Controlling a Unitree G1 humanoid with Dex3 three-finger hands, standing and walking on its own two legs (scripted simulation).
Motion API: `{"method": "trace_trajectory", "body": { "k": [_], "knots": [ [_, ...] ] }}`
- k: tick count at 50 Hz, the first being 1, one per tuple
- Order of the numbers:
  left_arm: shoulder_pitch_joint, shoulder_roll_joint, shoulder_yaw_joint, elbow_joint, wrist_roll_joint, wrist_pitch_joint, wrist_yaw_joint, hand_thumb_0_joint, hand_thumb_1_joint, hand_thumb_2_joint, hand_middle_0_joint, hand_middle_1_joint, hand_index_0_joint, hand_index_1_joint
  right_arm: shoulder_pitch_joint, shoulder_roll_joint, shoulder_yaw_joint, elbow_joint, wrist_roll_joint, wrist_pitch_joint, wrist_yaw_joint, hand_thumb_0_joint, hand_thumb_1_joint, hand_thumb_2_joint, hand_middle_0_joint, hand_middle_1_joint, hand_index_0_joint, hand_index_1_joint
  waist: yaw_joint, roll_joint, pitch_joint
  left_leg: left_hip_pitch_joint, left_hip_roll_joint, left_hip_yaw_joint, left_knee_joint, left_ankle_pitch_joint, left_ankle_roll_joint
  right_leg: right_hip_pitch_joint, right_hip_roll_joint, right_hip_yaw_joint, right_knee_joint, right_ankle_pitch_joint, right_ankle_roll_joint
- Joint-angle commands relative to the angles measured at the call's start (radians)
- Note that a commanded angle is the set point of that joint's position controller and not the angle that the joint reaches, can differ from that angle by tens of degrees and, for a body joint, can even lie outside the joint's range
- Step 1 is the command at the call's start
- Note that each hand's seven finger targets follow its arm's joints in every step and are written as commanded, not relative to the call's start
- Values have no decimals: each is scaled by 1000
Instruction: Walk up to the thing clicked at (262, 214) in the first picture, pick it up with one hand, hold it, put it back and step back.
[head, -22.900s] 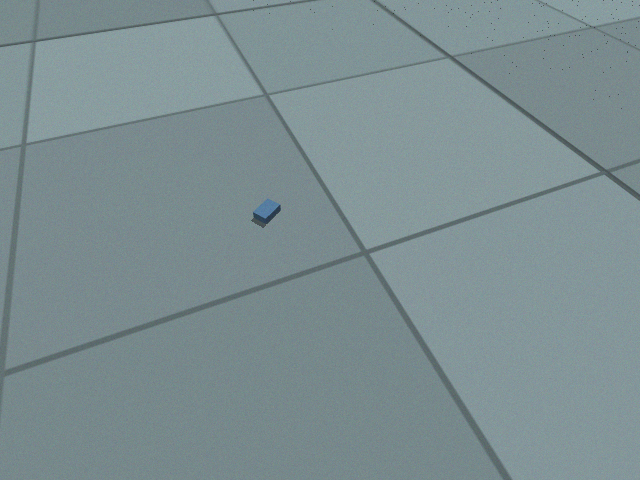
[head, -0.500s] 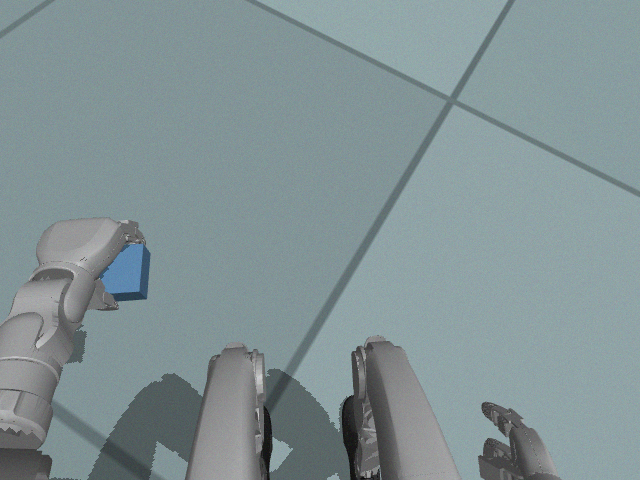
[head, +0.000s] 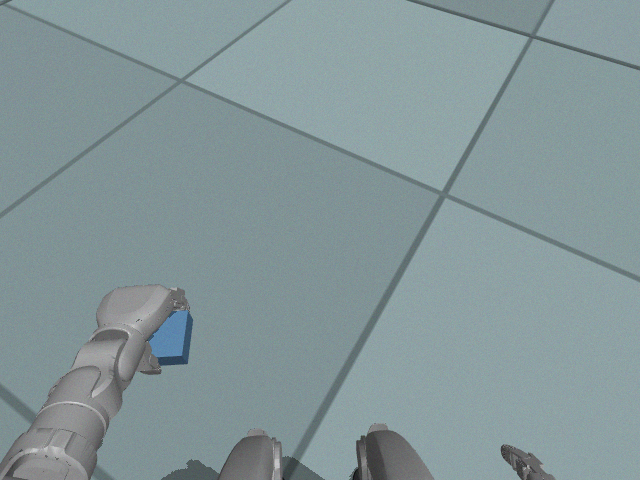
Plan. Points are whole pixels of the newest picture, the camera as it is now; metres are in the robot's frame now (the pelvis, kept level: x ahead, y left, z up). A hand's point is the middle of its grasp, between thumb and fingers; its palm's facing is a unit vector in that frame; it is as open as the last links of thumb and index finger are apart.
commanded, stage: lift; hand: left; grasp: from above
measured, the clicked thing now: (152, 338) +0.34 +0.24 -0.11
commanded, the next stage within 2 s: hold in 0.32 s
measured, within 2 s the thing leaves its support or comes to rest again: neither
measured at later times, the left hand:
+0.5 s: hand (145, 306) +0.35 +0.22 -0.01, palm faces -0.46 -0.05 -0.89, open 9.7 cm
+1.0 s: hand (135, 291) +0.35 +0.22 +0.03, palm faces -0.46 -0.03 -0.89, open 9.7 cm
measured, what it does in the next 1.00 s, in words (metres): rises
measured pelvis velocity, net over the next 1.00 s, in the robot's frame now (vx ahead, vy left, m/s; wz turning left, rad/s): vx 0.04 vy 0.00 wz -0.01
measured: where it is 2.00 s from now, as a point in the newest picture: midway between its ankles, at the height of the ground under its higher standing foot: outside the picture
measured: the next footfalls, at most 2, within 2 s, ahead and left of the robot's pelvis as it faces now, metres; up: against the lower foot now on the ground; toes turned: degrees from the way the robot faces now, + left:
none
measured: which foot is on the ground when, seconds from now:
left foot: down 0.00-1.00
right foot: down 0.00-1.00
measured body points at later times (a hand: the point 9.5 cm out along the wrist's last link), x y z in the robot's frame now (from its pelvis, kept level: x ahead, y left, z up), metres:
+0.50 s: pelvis +0.03 +0.00 +0.06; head +0.08 -0.01 +0.50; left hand +0.36 +0.22 +0.04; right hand +0.13 -0.27 -0.06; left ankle +0.05 +0.10 -0.65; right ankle +0.05 -0.12 -0.65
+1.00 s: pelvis +0.04 +0.00 +0.08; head +0.07 -0.01 +0.52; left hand +0.37 +0.22 +0.08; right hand +0.16 -0.27 -0.04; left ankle +0.05 +0.10 -0.65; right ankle +0.05 -0.12 -0.65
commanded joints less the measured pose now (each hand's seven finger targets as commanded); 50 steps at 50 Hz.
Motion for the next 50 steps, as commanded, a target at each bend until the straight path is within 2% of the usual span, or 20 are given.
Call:
{"method": "trace_trajectory", "body": {
  "k": [1, 6, 8, 10, 11, 13, 17, 19, 24, 27, 29, 30, 32, 34, 36, 38, 39, 41, 44, 50],
  "knots": [
    [-294, 210, 80, -162, -3, 17, 63, 0, 649, 617, -1022, -531, -1027, -527, 32, -147, -50, -94, -2, -27, -9, 0, -906, -904, 200, 300, 200, 300, 3, 14, -300, 309, -33, -9, -249, 161, -5, 231, 25, 30, -244, 139, -24],
    [-296, 205, 76, -147, 1, 45, 73, 0, 612, 590, -1000, -489, -1001, -489, 27, -148, -55, -99, -1, -17, -9, 0, -904, -902, 200, 300, 200, 300, 12, 1, -290, 387, -34, -9, -318, 212, -8, 307, 27, 30, -302, 183, -24],
    [-288, 184, 57, -151, -7, 53, 64, 0, 620, 558, -1000, -489, -1008, -482, 27, -144, -55, -98, -1, -14, -10, 0, -905, -902, 200, 300, 200, 300, 8, -7, -273, 400, -36, -2, -334, 222, -6, 328, 25, 40, -331, 199, -20],
    [-276, 186, 60, -151, -21, 61, 56, 0, 621, 574, -1015, -471, -1017, -470, 26, -147, -56, -103, 1, -11, -10, 0, -903, -901, 200, 300, 200, 300, 14, -23, -276, 430, -37, 4, -357, 241, -4, 371, 23, 40, -356, 218, -17],
    [-274, 166, 44, -161, -26, 62, 48, 0, 618, 563, -1006, -475, -1011, -470, 26, -144, -55, -101, 1, -11, -11, 0, -904, -901, 200, 300, 200, 300, 11, -14, -274, 440, -38, 3, -364, 258, -6, 379, 22, 43, -361, 235, -18],
    [-259, 179, 54, -162, -31, 64, 40, 0, 616, 592, -1005, -491, -1007, -489, 25, -145, -55, -112, 2, -6, -13, 0, -903, -901, 200, 300, 200, 300, 20, -19, -246, 453, -40, 5, -393, 250, -5, 406, 21, 42, -391, 223, -17],
    [-268, 156, 33, -186, -39, 59, 17, 0, 638, 559, -1003, -496, -1016, -482, 23, -143, -55, -113, 6, -2, -17, 0, -901, -899, 200, 300, 200, 300, 3, -19, -241, 503, -39, 6, -430, 275, -6, 432, 22, 45, -420, 247, -18],
    [-268, 172, 42, -210, -37, 53, 15, 0, 632, 592, -1007, -497, -1015, -489, 18, -143, -54, -122, 6, 1, -19, 0, -901, -899, 200, 300, 200, 300, 20, -15, -236, 519, -41, 7, -449, 277, -7, 451, 20, 42, -436, 244, -20],
    [-289, 180, 43, -215, -16, 47, 12, 0, 666, 536, -1005, -506, -1032, -479, 13, -143, -54, -117, 6, 8, -22, 0, -901, -897, 200, 300, 200, 300, 14, 5, -236, 582, -35, 4, -479, 346, -12, 472, 24, 37, -452, 293, -24],
    [-283, 182, 47, -214, -14, 44, 5, 0, 687, 584, -1021, -527, -1046, -502, 15, -144, -56, -117, 7, 13, -23, 0, -898, -896, 200, 300, 200, 300, 18, -10, -247, 607, -38, 10, -486, 398, -9, 503, 22, 43, -463, 346, -21],
    [-285, 163, 32, -221, -18, 46, -5, 0, 678, 611, -1017, -541, -1040, -518, 17, -146, -57, -117, 8, 16, -21, 0, -897, -896, 200, 300, 200, 300, 15, -30, -250, 615, -41, 13, -490, 423, -5, 529, 20, 48, -472, 387, -16],
    [-267, 165, 32, -203, -14, 51, -9, 0, 687, 618, -1025, -547, -1047, -526, 12, -143, -55, -117, 9, 19, -20, 0, -899, -897, 200, 300, 200, 300, 24, -34, -234, 607, -45, 14, -495, 426, -5, 542, 18, 49, -479, 394, -15],
    [-272, 177, 44, -219, -23, 53, -14, 0, 694, 620, -1028, -540, -1050, -519, 3, -145, -57, -125, 10, 23, -19, 0, -896, -896, 200, 300, 200, 300, 28, -30, -223, 618, -47, 19, -517, 408, -5, 563, 18, 48, -498, 372, -16],
    [-251, 152, 23, -214, -26, 54, -33, 0, 708, 628, -1032, -554, -1056, -530, -5, -145, -57, -131, 13, 26, -19, 0, -895, -896, 200, 300, 200, 300, 22, -27, -213, 635, -46, 22, -527, 420, -4, 557, 19, 48, -505, 380, -17],
    [-244, 166, 29, -227, -24, 52, -44, 0, 690, 609, -1017, -545, -1042, -519, -9, -146, -55, -140, 14, 30, -21, 0, -897, -896, 200, 300, 200, 300, 27, -32, -191, 626, -44, 17, -540, 398, -5, 562, 21, 44, -516, 352, -19],
    [-234, 178, 38, -250, -26, 46, -57, 0, 696, 615, -1029, -527, -1050, -506, -20, -145, -56, -148, 17, 34, -22, 0, -896, -896, 200, 300, 200, 300, 41, -20, -197, 644, -47, 22, -554, 404, -5, 578, 19, 44, -522, 356, -21],
    [-243, 174, 31, -248, -25, 44, -66, 0, 693, 614, -1023, -536, -1046, -513, -22, -143, -54, -144, 15, 35, -23, 0, -896, -896, 200, 300, 200, 300, 29, -21, -200, 656, -43, 21, -553, 425, -3, 570, 21, 45, -522, 372, -21],
    [-257, 177, 29, -271, -24, 38, -77, 0, 692, 631, -1026, -550, -1047, -528, -27, -144, -52, -153, 16, 38, -24, 0, -900, -898, 200, 300, 200, 300, 36, -27, -201, 662, -43, 17, -557, 443, -2, 589, 21, 44, -523, 394, -20],
    [-269, 193, 49, -304, -29, 34, -69, 0, 708, 625, -1023, -561, -1051, -533, -31, -147, -50, -161, 17, 42, -26, 0, -896, -896, 200, 300, 200, 300, 42, -20, -208, 679, -46, 21, -574, 430, -2, 606, 19, 47, -537, 382, -21],
    [-248, 173, 32, -279, -26, 41, -68, 0, 693, 659, -1032, -542, -1047, -526, -45, -145, -47, -165, 20, 47, -27, 0, -896, -897, 200, 300, 200, 300, 39, -10, -165, 696, -33, 14, -612, 409, -7, 602, 23, 40, -559, 341, -26]
  ]
}}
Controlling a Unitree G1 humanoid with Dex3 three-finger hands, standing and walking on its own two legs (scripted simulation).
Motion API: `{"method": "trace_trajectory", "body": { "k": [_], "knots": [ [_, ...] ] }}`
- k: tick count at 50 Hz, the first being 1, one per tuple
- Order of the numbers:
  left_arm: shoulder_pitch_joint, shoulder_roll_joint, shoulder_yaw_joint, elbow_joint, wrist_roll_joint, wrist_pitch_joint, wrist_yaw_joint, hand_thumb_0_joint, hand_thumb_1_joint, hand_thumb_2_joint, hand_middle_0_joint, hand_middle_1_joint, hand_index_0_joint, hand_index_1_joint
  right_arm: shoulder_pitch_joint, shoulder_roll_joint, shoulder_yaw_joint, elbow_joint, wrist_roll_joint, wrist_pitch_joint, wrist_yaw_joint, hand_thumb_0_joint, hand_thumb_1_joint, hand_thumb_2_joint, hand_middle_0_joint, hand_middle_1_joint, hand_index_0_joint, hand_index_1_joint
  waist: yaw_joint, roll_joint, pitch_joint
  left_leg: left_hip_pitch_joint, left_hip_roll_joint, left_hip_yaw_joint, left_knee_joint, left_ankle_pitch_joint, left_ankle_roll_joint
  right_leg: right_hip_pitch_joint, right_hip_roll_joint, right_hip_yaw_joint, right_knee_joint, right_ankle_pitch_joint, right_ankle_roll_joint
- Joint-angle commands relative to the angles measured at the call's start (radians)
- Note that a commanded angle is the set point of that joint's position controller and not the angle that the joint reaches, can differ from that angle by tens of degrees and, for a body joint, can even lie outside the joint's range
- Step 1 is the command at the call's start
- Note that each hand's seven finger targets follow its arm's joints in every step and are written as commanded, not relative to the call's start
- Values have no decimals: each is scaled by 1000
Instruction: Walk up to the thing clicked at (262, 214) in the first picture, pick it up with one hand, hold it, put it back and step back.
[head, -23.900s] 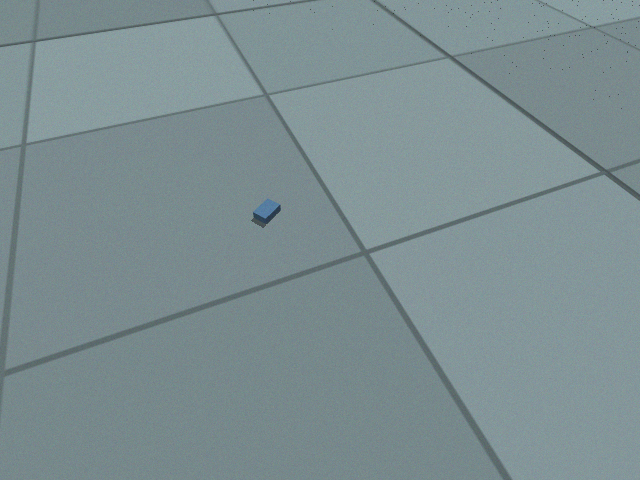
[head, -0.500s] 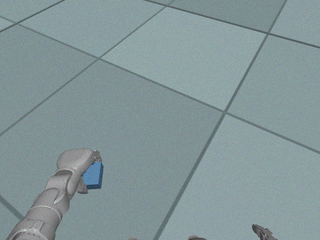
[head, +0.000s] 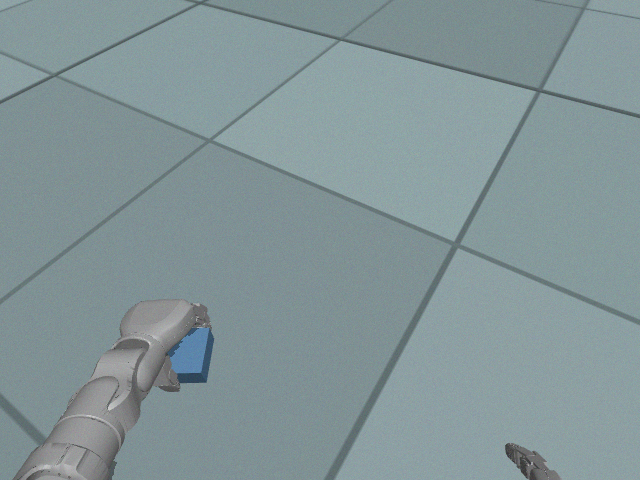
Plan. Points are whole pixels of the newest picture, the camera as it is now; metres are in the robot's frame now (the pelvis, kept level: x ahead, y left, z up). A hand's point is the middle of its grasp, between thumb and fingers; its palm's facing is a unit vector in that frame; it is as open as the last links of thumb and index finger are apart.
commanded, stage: hold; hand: left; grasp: from above
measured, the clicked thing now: (172, 355) +0.31 +0.23 -0.08
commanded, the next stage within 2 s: crouch in 1.32 s
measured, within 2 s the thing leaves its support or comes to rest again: neither
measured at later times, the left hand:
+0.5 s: hand (168, 359) +0.29 +0.21 -0.03, palm faces -0.46 -0.03 -0.89, open 9.7 cm
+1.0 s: hand (171, 359) +0.29 +0.21 -0.03, palm faces -0.48 -0.04 -0.88, open 9.7 cm
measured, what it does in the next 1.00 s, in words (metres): stands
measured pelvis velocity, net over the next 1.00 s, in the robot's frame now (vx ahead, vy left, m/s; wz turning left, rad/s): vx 0.00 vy -0.01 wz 0.00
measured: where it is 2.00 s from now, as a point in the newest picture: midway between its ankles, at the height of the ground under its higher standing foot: outside the picture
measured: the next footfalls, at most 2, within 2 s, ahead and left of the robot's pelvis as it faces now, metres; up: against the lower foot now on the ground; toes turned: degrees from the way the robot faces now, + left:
none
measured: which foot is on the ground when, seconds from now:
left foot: down 0.00-1.00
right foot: down 0.00-1.00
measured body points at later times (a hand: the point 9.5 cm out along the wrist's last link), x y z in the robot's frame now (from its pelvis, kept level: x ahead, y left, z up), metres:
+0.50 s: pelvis -0.01 -0.01 +0.01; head +0.01 -0.03 +0.46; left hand +0.31 +0.21 +0.02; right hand +0.13 -0.26 -0.11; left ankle +0.01 +0.10 -0.72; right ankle +0.01 -0.12 -0.72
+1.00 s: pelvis +0.00 -0.01 +0.01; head +0.01 -0.03 +0.46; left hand +0.31 +0.21 +0.02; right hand +0.14 -0.26 -0.10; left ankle +0.01 +0.10 -0.72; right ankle +0.01 -0.12 -0.72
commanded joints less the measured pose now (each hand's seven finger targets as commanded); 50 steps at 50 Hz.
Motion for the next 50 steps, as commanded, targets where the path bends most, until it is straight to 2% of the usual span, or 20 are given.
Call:
{"method": "trace_trajectory", "body": {
  "k": [1, 5, 6, 8, 9, 12, 14, 17, 20, 23, 25, 28, 32, 33, 35, 38, 41, 43, 46, 50],
  "knots": [
    [-311, 203, 86, -178, -3, 5, 36, 0, 700, 658, -1027, -562, -1047, -541, -36, -142, -41, -129, -2, -32, -11, 0, -897, -897, 200, 300, 200, 300, -3, -11, -244, 165, -14, -28, -111, 259, -6, 94, 36, -8, -95, 203, -31],
    [-304, 211, 92, -189, -14, 6, 27, 0, 692, 699, -1034, -560, -1046, -548, -52, -142, -37, -135, -1, -29, -13, 0, -896, -897, 200, 300, 200, 300, 1, -11, -228, 177, -19, -23, -132, 224, -3, 115, 32, -4, -125, 176, -27],
    [-320, 195, 73, -192, -10, 7, 20, 0, 698, 677, -1032, -563, -1048, -546, -54, -138, -35, -135, 0, -31, -13, 0, -897, -897, 200, 300, 200, 300, -4, -29, -235, 178, -18, -24, -131, 233, -1, 114, 33, -3, -125, 187, -26],
    [-305, 225, 99, -193, -16, 4, 18, 0, 685, 668, -1021, -562, -1037, -545, -60, -141, -34, -134, 0, -28, -16, 0, -897, -897, 200, 300, 200, 300, 3, -30, -231, 186, -19, -22, -138, 234, 0, 129, 32, -3, -136, 184, -24],
    [-314, 203, 83, -204, -20, 2, 14, 0, 699, 664, -1019, -576, -1042, -553, -57, -138, -32, -136, -1, -29, -17, 0, -896, -897, 200, 300, 200, 300, -7, -35, -232, 193, -19, -21, -140, 234, 1, 126, 31, 1, -137, 190, -23],
    [-308, 202, 80, -208, -19, -1, 14, 0, 690, 656, -1026, -557, -1044, -539, -68, -136, -28, -139, 1, -29, -19, 0, -899, -898, 200, 300, 199, 300, -3, -33, -220, 200, -19, -22, -157, 218, 0, 132, 31, -1, -148, 171, -25],
    [-299, 224, 103, -208, -23, -3, 17, 0, 697, 664, -1031, -554, -1047, -538, -75, -138, -27, -142, 2, -26, -21, 0, -898, -898, 200, 300, 200, 300, 8, -27, -217, 200, -19, -21, -164, 212, -1, 145, 30, 0, -158, 163, -25],
    [-314, 207, 87, -212, -24, -3, 17, 0, 702, 676, -1041, -551, -1054, -537, -84, -133, -23, -142, 2, -25, -21, 0, -897, -898, 200, 300, 199, 300, 3, -37, -199, 204, -18, -22, -175, 199, 1, 143, 29, 0, -170, 153, -23],
    [-288, 219, 100, -202, -18, -3, 15, 0, 701, 674, -1046, -544, -1057, -533, -90, -133, -25, -142, 2, -24, -22, 0, -899, -899, 200, 300, 199, 300, 15, -28, -205, 218, -20, -18, -181, 213, 0, 159, 27, 1, -178, 163, -24],
    [-315, 225, 100, -237, -19, -5, 15, 0, 713, 686, -1046, -562, -1060, -548, -96, -132, -22, -141, 2, -22, -25, 0, -899, -898, 200, 300, 199, 300, 11, -26, -219, 230, -24, -13, -181, 224, 2, 170, 24, 5, -186, 180, -20],
    [-322, 204, 82, -240, -23, -4, 10, 0, 722, 686, -1062, -554, -1074, -542, -102, -129, -20, -145, 2, -22, -24, 0, -899, -899, 199, 299, 199, 299, 6, -42, -203, 232, -25, -12, -190, 205, 6, 168, 21, 7, -199, 167, -17],
    [-299, 217, 96, -240, -29, -1, 6, 0, 723, 654, -1052, -549, -1069, -531, -114, -128, -20, -145, 5, -19, -25, 0, -898, -898, 200, 300, 199, 300, 16, -29, -192, 233, -25, -13, -205, 192, 2, 177, 21, 6, -207, 148, -20],
    [-309, 205, 76, -259, -19, 3, -4, 0, 705, 665, -1050, -525, -1060, -515, -112, -128, -19, -144, 6, -16, -26, 0, -896, -898, 200, 299, 199, 299, 5, -29, -207, 258, -22, -11, -207, 231, 4, 188, 23, 5, -207, 189, -20],
    [-304, 223, 99, -253, -27, 4, -2, 0, 711, 667, -1056, -527, -1066, -518, -116, -130, -20, -147, 8, -14, -27, 0, -897, -899, 200, 300, 199, 300, 17, -19, -194, 256, -23, -11, -215, 228, 1, 192, 23, 5, -210, 183, -22],
    [-307, 199, 75, -258, -25, 5, -11, 0, 668, 636, -1013, -516, -1027, -503, -111, -130, -20, -144, 8, -13, -26, 0, -894, -897, 200, 300, 200, 300, 3, -31, -198, 268, -19, -11, -217, 235, 2, 188, 26, 3, -211, 190, -22],
    [-287, 222, 102, -237, -27, 6, -12, 0, 663, 617, -1014, -504, -1028, -490, -122, -127, -18, -149, 10, -11, -28, 0, -896, -898, 200, 300, 199, 300, 20, -33, -183, 261, -22, -10, -224, 230, 2, 199, 24, 4, -220, 182, -22],
    [-268, 187, 71, -232, -33, 6, -20, 0, 690, 622, -1031, -524, -1048, -507, -124, -125, -15, -150, 9, -9, -27, 0, -897, -898, 200, 300, 199, 300, 13, -54, -177, 262, -22, -9, -222, 250, 5, 199, 21, 3, -222, 205, -19],
    [-264, 201, 82, -217, -34, 2, -18, 0, 712, 654, -1066, -513, -1073, -506, -132, -126, -16, -155, 10, -7, -28, 0, -900, -900, 199, 300, 199, 300, 16, -57, -156, 256, -25, -11, -227, 232, 5, 195, 20, 3, -231, 185, -19],
    [-273, 206, 90, -246, -23, -7, -13, 0, 670, 624, -1020, -509, -1032, -497, -121, -124, -17, -150, 7, -4, -28, 0, -896, -898, 200, 300, 199, 300, 12, -39, -195, 274, -27, -7, -224, 251, 4, 205, 18, 7, -223, 207, -20],
    [-335, 226, 100, -283, -13, -9, 5, 0, 704, 647, -1060, -499, -1067, -493, -121, -125, -21, -143, 6, -1, -29, 0, -898, -899, 199, 299, 199, 299, 11, -24, -230, 300, -28, -9, -216, 290, 3, 219, 18, 6, -220, 248, -17]
  ]
}}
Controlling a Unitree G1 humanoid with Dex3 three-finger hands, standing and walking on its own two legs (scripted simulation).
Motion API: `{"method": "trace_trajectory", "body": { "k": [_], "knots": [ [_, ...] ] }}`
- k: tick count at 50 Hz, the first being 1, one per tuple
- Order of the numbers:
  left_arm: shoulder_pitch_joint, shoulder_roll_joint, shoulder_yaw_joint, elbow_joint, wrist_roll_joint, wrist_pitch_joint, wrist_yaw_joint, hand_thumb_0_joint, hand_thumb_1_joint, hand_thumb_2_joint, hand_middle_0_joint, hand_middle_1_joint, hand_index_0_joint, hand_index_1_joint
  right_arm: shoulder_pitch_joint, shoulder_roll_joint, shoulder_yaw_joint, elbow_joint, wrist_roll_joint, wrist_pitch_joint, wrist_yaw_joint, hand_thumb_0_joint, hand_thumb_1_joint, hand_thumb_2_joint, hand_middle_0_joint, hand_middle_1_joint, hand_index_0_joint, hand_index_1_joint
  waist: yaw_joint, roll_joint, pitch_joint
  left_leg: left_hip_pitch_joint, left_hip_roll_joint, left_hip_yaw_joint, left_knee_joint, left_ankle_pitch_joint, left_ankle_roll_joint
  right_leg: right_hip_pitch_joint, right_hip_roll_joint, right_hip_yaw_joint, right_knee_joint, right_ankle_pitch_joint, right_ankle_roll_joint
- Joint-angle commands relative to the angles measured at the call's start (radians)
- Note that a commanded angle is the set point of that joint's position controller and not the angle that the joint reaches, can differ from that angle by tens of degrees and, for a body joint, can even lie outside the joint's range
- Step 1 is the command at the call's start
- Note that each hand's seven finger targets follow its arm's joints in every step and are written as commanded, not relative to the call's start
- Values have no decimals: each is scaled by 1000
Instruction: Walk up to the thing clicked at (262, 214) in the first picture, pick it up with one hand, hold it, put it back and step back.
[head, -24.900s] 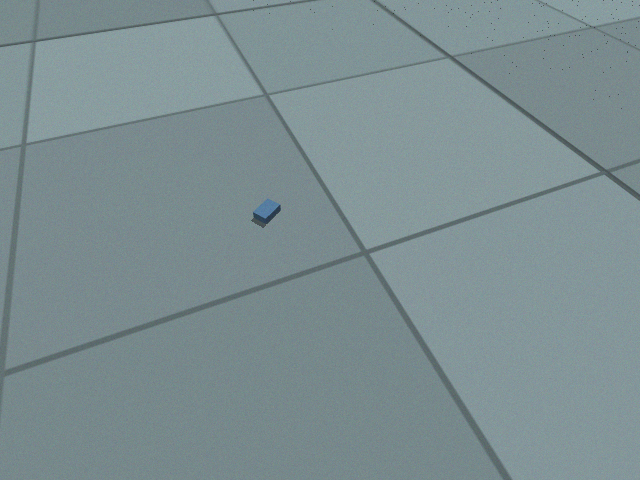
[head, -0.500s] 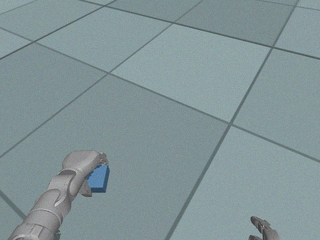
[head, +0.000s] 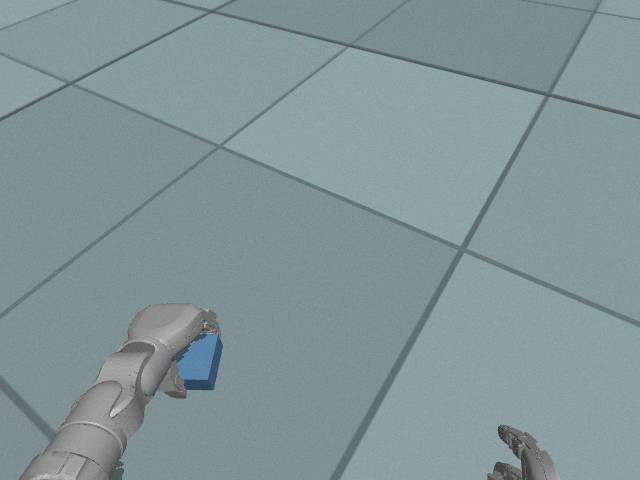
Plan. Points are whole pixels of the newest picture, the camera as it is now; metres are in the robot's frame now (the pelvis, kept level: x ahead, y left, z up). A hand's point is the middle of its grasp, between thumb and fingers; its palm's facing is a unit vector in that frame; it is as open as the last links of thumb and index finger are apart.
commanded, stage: hold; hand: left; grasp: from above
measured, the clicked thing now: (181, 361) +0.30 +0.22 -0.07
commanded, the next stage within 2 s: crouch in 0.32 s
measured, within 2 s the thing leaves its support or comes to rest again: neither
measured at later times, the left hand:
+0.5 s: hand (172, 350) +0.30 +0.22 -0.04, palm faces -0.45 -0.04 -0.89, open 9.7 cm
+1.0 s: hand (198, 378) +0.33 +0.25 -0.22, palm faces -0.42 +0.07 -0.90, open 9.7 cm
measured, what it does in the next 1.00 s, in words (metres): lowers itself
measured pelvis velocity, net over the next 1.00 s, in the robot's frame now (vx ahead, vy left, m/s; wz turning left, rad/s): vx -0.03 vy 0.01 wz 0.02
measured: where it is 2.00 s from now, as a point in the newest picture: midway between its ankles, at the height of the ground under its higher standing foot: outside the picture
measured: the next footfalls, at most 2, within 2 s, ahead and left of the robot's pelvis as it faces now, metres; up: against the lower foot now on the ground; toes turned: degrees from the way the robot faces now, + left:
none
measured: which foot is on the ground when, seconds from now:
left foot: down 0.00-1.00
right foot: down 0.00-1.00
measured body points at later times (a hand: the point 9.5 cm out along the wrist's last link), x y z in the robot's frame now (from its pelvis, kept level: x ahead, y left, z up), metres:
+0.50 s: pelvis +0.01 +0.00 +0.00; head +0.02 -0.02 +0.45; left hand +0.32 +0.22 +0.01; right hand +0.15 -0.25 -0.12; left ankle +0.01 +0.11 -0.74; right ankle +0.02 -0.12 -0.74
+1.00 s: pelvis -0.03 +0.01 -0.11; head +0.08 +0.02 +0.32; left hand +0.35 +0.24 -0.16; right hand +0.07 -0.28 -0.23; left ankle +0.01 +0.11 -0.74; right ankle +0.02 -0.12 -0.74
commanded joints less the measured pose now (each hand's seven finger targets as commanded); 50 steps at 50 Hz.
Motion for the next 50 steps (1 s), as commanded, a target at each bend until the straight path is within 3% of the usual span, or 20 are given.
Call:
{"method": "trace_trajectory", "body": {
  "k": [1, 5, 7, 14, 19, 20, 21, 22, 28, 33, 34, 36, 38, 42, 46, 47, 48, 50],
  "knots": [
    [-365, 231, 132, -200, 5, -1, 66, 0, 714, 665, -1073, -502, -1078, -499, -67, -129, -39, -125, -8, -35, -10, 0, -897, -899, 200, 300, 199, 300, -8, -31, -288, 142, -27, -9, -44, 196, 13, 79, 17, 3, -78, 169, -9],
    [-324, 195, 108, -136, 1, 13, 83, 0, 710, 659, -1067, -505, -1073, -499, -60, -133, -42, -122, -6, -30, -8, 0, -896, -898, 200, 300, 200, 300, -15, -59, -238, 119, -20, -13, -54, 173, 11, 60, 22, -5, -83, 142, -11],
    [-292, 210, 122, -122, 5, 16, 79, 0, 711, 658, -1066, -507, -1072, -502, -69, -133, -44, -123, -7, -27, -6, 0, -898, -899, 200, 300, 199, 300, -1, -43, -233, 109, -23, -13, -58, 167, 9, 68, 19, -5, -85, 134, -14],
    [-357, 221, 115, -197, -3, -12, 46, 0, 698, 668, -1073, -494, -1071, -497, -55, -131, -48, -125, -7, -21, -6, 0, -901, -901, 199, 300, 199, 300, -7, -24, -294, 146, -22, -15, -50, 228, 12, 92, 20, -1, -75, 200, -14],
    [-305, 217, 123, -172, -6, -7, 62, 0, 722, 652, -1090, -480, -1090, -480, -52, -135, -50, -127, -4, -16, -7, 0, -898, -899, 200, 300, 200, 300, -6, -39, -288, 153, -22, -11, -45, 268, 12, 104, 19, -7, -77, 238, -12],
    [-311, 199, 104, -165, -6, -4, 63, 0, 730, 640, -1086, -491, -1091, -487, -48, -134, -49, -126, -4, -14, -7, 0, -896, -898, 200, 300, 200, 300, -11, -47, -270, 143, -21, -11, -47, 265, 12, 91, 21, -10, -77, 237, -13],
    [-308, 210, 117, -142, -5, -1, 71, 0, 783, 560, -1081, -558, -1126, -512, -52, -135, -47, -125, -4, -12, -7, 0, -920, -911, 200, 301, 200, 300, -10, -53, -242, 128, -20, -14, -51, 241, 10, 86, 22, -11, -81, 210, -13],
    [-295, 203, 114, -122, -4, 1, 74, 0, 703, 543, -1001, -519, -1046, -489, -56, -137, -48, -129, -4, -11, -5, 0, -883, -897, 200, 301, 201, 301, -12, -58, -218, 122, -19, -17, -58, 221, 9, 73, 22, -13, -85, 187, -15],
    [-286, 175, 96, -84, 16, -8, 101, 0, 708, 637, -1047, -549, -1062, -536, -49, -133, -48, -130, -6, -4, 0, 0, -887, -898, 200, 300, 200, 300, -17, -80, -214, 91, -28, -14, -38, 190, 13, 43, 13, -8, -78, 166, -10],
    [-347, 188, 113, 37, 65, -50, 178, 0, 711, 610, -1054, -527, -1070, -513, -29, -131, -48, -106, -26, 4, 7, 0, -890, -898, 199, 300, 200, 300, -45, -96, -204, -26, -33, -18, 61, 132, 14, -73, 7, -9, 3, 122, -7],
    [-377, 174, 102, 48, 82, -61, 196, 0, 695, 603, -1045, -523, -1060, -509, -16, -132, -51, -98, -32, 4, 12, 0, -891, -898, 199, 300, 200, 300, -57, -88, -232, -49, -32, -18, 100, 134, 13, -105, 8, -10, 41, 127, -8],
    [-436, 192, 118, 100, 116, -76, 248, 0, 702, 590, -1038, -544, -1061, -522, 8, -143, -61, -76, -46, 1, 20, 0, -893, -898, 199, 300, 200, 300, -56, -45, -294, -122, -27, -22, 200, 133, 2, -199, 13, -16, 140, 120, -14],
    [-474, 151, 98, 155, 148, -80, 298, 0, 690, 591, -1032, -550, -1056, -527, 38, -148, -76, -68, -58, -6, 31, 0, -896, -898, 199, 300, 199, 300, -74, -26, -360, -194, -22, -26, 316, 133, -3, -322, 16, -21, 247, 113, -18],
    [-551, 163, 114, 257, 202, -78, 384, 0, 655, 619, -1017, -552, -1035, -536, 77, -161, -94, -65, -71, -12, 50, 0, -899, -899, 199, 300, 199, 300, -86, -4, -479, -387, -20, -34, 521, 87, 2, -522, 21, -27, 427, 61, -24],
    [-596, 180, 134, 367, 207, -59, 420, 0, 647, 603, -1013, -538, -1031, -522, 103, -174, -98, -51, -79, -26, 51, 0, -897, -898, 199, 300, 199, 300, -91, -11, -518, -568, -21, -55, 627, -24, 4, -670, 28, -41, 558, -35, -27],
    [-645, 184, 132, 368, 207, -57, 425, 0, 628, 612, -993, -546, -1011, -529, 101, -175, -100, -44, -84, -33, 50, 0, -895, -898, 199, 299, 199, 299, -102, 16, -534, -604, -18, -65, 657, -44, 2, -733, 26, -42, 596, -54, -30],
    [-673, 222, 153, 364, 210, -56, 430, 0, 633, 589, -985, -557, -1011, -533, 111, -177, -102, -39, -88, -41, 47, 0, -895, -898, 199, 299, 199, 299, -90, 34, -575, -628, -17, -73, 685, -59, 0, -764, 25, -47, 635, -70, -33],
    [-683, 221, 155, 384, 208, -52, 430, 0, 636, 614, -997, -550, -1017, -532, 119, -182, -106, -40, -93, -54, 45, 0, -896, -898, 199, 299, 199, 299, -105, 32, -615, -698, -16, -88, 744, -108, 1, -839, 25, -54, 703, -113, -36]
  ]
}}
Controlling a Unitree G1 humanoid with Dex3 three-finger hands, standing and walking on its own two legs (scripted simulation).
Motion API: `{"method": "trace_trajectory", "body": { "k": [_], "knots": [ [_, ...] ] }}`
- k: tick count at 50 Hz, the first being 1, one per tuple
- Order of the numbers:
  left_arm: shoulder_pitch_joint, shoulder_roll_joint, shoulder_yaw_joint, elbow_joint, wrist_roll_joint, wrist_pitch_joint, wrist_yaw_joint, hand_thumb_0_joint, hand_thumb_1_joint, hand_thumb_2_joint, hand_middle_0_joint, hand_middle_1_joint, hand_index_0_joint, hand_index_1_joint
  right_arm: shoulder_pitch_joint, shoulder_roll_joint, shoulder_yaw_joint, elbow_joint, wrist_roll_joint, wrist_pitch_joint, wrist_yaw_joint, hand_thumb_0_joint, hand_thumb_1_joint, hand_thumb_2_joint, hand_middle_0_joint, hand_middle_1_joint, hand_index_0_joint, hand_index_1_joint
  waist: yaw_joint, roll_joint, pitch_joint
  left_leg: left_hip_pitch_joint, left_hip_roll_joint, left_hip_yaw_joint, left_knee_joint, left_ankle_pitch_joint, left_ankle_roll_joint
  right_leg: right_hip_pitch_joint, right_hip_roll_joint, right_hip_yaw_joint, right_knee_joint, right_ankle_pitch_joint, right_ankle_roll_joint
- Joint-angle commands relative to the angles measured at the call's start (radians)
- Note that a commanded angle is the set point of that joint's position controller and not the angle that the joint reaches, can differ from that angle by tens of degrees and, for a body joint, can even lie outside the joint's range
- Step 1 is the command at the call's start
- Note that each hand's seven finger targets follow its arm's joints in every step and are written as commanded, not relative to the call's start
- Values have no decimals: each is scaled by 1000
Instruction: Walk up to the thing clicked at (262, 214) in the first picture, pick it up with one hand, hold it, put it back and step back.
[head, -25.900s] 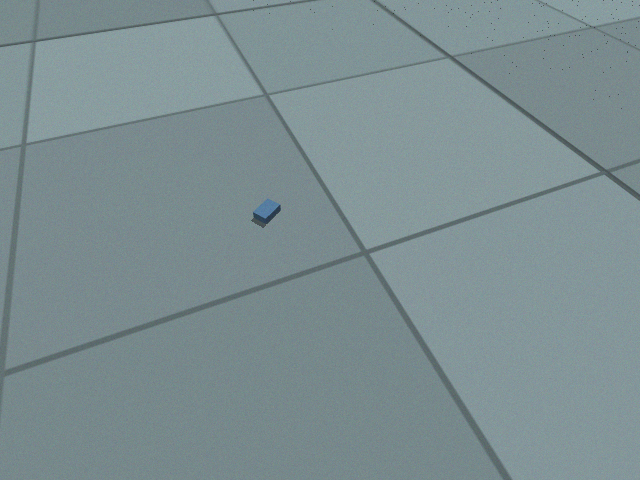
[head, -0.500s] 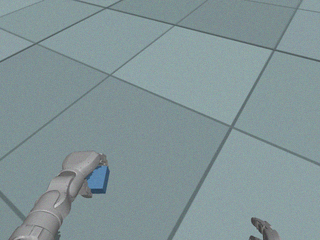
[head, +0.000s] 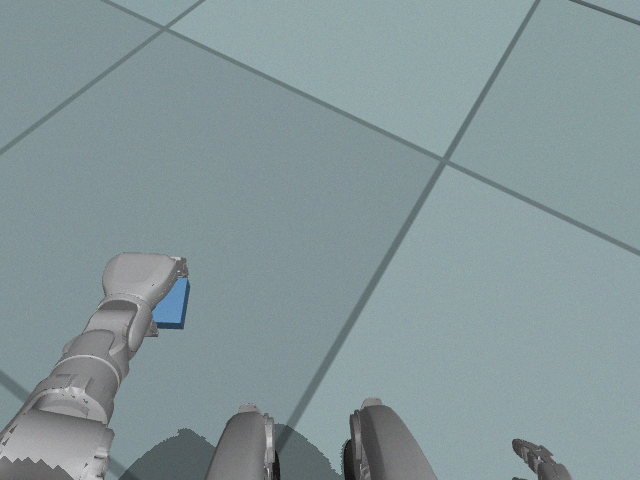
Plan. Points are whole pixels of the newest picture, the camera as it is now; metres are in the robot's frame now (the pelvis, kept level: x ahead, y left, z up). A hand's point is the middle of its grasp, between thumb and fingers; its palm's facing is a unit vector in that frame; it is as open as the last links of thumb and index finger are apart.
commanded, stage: crouch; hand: left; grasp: from above
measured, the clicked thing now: (149, 302) +0.38 +0.24 -0.13
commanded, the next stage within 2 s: lower in 1.30 s
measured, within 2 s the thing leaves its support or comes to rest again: neither
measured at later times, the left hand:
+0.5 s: hand (184, 331) +0.39 +0.24 -0.34, palm faces -0.47 +0.02 -0.88, open 9.7 cm
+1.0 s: hand (190, 334) +0.42 +0.26 -0.45, palm faces -0.47 +0.00 -0.88, open 9.7 cm
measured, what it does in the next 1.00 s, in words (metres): lowers itself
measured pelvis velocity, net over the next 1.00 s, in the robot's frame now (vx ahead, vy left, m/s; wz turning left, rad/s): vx -0.04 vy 0.00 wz -0.08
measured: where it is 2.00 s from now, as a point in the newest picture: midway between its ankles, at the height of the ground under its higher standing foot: outside the picture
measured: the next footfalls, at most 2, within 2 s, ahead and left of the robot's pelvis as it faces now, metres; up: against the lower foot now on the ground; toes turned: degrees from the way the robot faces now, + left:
none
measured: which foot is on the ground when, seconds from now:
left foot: down 0.00-1.00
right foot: down 0.00-1.00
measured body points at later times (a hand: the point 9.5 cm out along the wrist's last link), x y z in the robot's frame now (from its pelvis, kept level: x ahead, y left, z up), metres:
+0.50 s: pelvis -0.03 +0.00 -0.19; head +0.18 +0.03 +0.21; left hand +0.41 +0.24 -0.29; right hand +0.03 -0.27 -0.31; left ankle +0.05 +0.11 -0.62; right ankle +0.05 -0.12 -0.62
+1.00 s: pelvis -0.04 +0.00 -0.27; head +0.21 +0.04 +0.10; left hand +0.44 +0.26 -0.40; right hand +0.01 -0.28 -0.39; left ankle +0.05 +0.11 -0.62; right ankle +0.05 -0.12 -0.62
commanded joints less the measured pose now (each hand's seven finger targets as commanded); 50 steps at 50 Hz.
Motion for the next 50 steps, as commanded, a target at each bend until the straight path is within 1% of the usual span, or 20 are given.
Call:
{"method": "trace_trajectory", "body": {
  "k": [1, 5, 7, 9, 11, 14, 15, 22, 24, 28, 29, 31, 37, 39, 40, 41, 44, 46, 49, 50],
  "knots": [
    [-399, 224, 76, -145, -9, 13, 54, 0, 652, 615, -1003, -563, -1025, -542, 99, -158, -52, -64, -18, -46, -15, 0, -894, -897, 199, 299, 199, 299, -31, 78, -505, 147, -26, -44, 6, 150, -7, -27, 19, -6, 20, 134, -46],
    [-428, 256, 108, -122, -22, 27, 57, 0, 662, 642, -1022, -571, -1041, -554, 110, -162, -55, -53, -27, -67, -20, 0, -897, -898, 199, 299, 200, 299, -36, 78, -589, 52, -28, -47, 105, 121, -5, -106, 13, -12, 120, 105, -48],
    [-404, 255, 109, -41, -12, 34, 51, 0, 639, 663, -1007, -585, -1024, -570, 112, -165, -50, -45, -34, -77, -17, 0, -899, -899, 199, 299, 200, 299, -51, 59, -550, -34, -28, -61, 143, 63, -5, -185, 10, -18, 168, 54, -47],
    [-455, 309, 135, -54, -7, 25, 47, 0, 603, 675, -983, -579, -997, -567, 113, -168, -52, -45, -38, -85, -13, 0, -897, -899, 199, 299, 200, 299, -50, 74, -575, -85, -33, -60, 177, -15, -2, -227, 10, -18, 198, -13, -49],
    [-472, 297, 128, -43, -6, 12, 37, 0, 639, 662, -1000, -589, -1020, -570, 115, -167, -49, -40, -43, -93, -5, 0, -897, -898, 199, 299, 200, 299, -67, 68, -583, -145, -36, -68, 218, -62, -1, -275, 7, -24, 242, -49, -49],
    [-477, 340, 158, -11, -4, -14, 32, 0, 734, 668, -1071, -565, -1091, -547, 118, -171, -41, -29, -51, -106, 8, 0, -894, -897, 199, 299, 200, 299, -74, 69, -583, -203, -36, -82, 285, -81, 2, -363, 3, -29, 305, -70, -47],
    [-501, 334, 154, -16, -2, -24, 31, 0, 736, 687, -1070, -575, -1088, -558, 122, -174, -40, -28, -53, -110, 14, 0, -892, -897, 200, 299, 200, 299, -92, 71, -588, -220, -35, -97, 297, -106, 0, -402, 1, -37, 330, -88, -47],
    [-556, 390, 194, -22, 36, -79, 71, 0, 776, 688, -1108, -573, -1127, -555, 149, -181, -19, 2, -81, -134, 51, 0, -899, -900, 199, 299, 200, 299, -101, 160, -680, -261, -36, -73, 456, -13, 0, -513, -4, -45, 456, -23, -47],
    [-573, 441, 226, -14, 54, -86, 87, 0, 756, 696, -1118, -543, -1127, -536, 155, -184, -15, 7, -86, -135, 59, 0, -904, -903, 199, 299, 199, 299, -92, 195, -708, -256, -36, -67, 486, 13, -1, -541, -2, -47, 486, -9, -49],
    [-606, 449, 240, -25, 72, -95, 105, 0, 753, 661, -1112, -508, -1121, -500, 167, -190, -19, 22, -101, -136, 81, 0, -903, -902, 199, 299, 199, 299, -94, 255, -725, -236, -28, -76, 541, 99, -8, -606, 2, -63, 557, 35, -54],
    [-599, 466, 252, -20, 74, -97, 109, 0, 761, 665, -1115, -522, -1126, -512, 165, -189, -22, 25, -102, -136, 86, 0, -905, -903, 199, 299, 199, 299, -88, 247, -731, -253, -31, -68, 556, 90, -4, -601, 4, -63, 561, 36, -53],
    [-556, 402, 221, 49, 66, -89, 105, 0, 795, 680, -1131, -542, -1145, -529, 157, -181, -20, 17, -108, -140, 98, 0, -905, -902, 199, 299, 199, 299, -108, 214, -686, -302, -31, -62, 589, 83, 2, -607, 4, -65, 571, 42, -47],
    [-587, 466, 246, 43, 55, -97, 94, 0, 797, 693, -1140, -541, -1149, -533, 148, -190, -24, 27, -115, -138, 116, 0, -907, -903, 199, 299, 199, 299, -106, 191, -679, -384, -29, -54, 657, 58, 12, -618, 14, -71, 624, 45, -43],
    [-552, 443, 232, 108, 59, -100, 89, 0, 802, 674, -1133, -564, -1151, -547, 146, -187, -15, 22, -117, -138, 121, 0, -909, -903, 199, 299, 199, 299, -118, 181, -640, -442, -32, -46, 683, 50, 14, -613, 15, -70, 640, 47, -40],
    [-591, 483, 260, 41, 53, -114, 91, 0, 804, 671, -1128, -563, -1147, -545, 154, -194, -18, 31, -122, -136, 123, 0, -907, -902, 199, 299, 199, 299, -120, 169, -667, -449, -31, -48, 701, 72, 17, -603, 16, -74, 652, 71, -36],
    [-585, 514, 276, 56, 62, -118, 94, 0, 784, 676, -1123, -550, -1137, -536, 158, -192, -15, 36, -121, -134, 123, 0, -907, -902, 199, 299, 199, 299, -106, 166, -680, -454, -31, -42, 717, 88, 18, -591, 21, -71, 660, 87, -36],
    [-571, 511, 274, 76, 81, -136, 93, 0, 785, 672, -1118, -569, -1136, -551, 161, -206, -13, 39, -129, -132, 132, 0, -912, -904, 199, 299, 199, 299, -113, 204, -662, -445, -29, -48, 740, 117, 10, -642, 18, -79, 698, 93, -40],
    [-575, 540, 300, 103, 93, -144, 101, 0, 784, 657, -1117, -553, -1135, -536, 156, -205, -8, 37, -131, -128, 137, 0, -911, -904, 199, 299, 199, 299, -106, 201, -667, -457, -26, -47, 763, 122, 12, -656, 23, -81, 719, 100, -41],
    [-629, 541, 286, 107, 105, -157, 111, 0, 766, 653, -1101, -556, -1120, -537, 150, -213, -8, 41, -137, -126, 141, 0, -909, -903, 200, 299, 199, 299, -122, 231, -641, -500, -26, -46, 776, 52, 11, -706, 25, -87, 738, 46, -44],
    [-625, 569, 309, 122, 110, -159, 120, 0, 782, 637, -1103, -556, -1126, -533, 148, -218, -7, 44, -141, -125, 141, 0, -906, -902, 200, 299, 200, 299, -120, 230, -637, -524, -27, -45, 781, 22, 12, -707, 28, -91, 742, 27, -45]
  ]
}}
